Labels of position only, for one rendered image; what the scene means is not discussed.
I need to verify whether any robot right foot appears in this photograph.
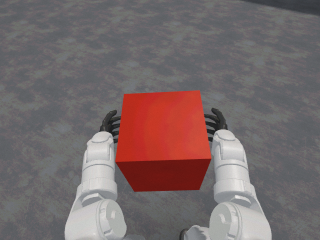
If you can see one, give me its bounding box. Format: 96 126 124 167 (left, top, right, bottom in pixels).
179 229 189 240

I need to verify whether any robot right forearm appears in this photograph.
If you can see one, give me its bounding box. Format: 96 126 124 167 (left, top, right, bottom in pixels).
211 129 266 218

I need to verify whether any left robot hand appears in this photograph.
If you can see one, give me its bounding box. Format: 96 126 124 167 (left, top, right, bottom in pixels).
99 110 121 143

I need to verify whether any robot right thigh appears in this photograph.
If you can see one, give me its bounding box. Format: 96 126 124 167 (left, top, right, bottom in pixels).
184 226 211 240

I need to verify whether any carton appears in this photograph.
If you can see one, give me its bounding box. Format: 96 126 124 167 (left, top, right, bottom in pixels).
115 90 212 192

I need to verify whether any robot right upper arm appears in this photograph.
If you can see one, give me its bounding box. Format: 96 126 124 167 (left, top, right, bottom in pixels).
208 201 272 240

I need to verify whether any right robot hand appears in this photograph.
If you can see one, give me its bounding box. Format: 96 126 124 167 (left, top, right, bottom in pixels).
204 108 228 142

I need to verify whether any robot left upper arm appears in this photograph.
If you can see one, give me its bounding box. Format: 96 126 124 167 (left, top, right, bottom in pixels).
65 199 127 240

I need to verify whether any robot left forearm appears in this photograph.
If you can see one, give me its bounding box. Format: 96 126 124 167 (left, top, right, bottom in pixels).
64 131 118 240

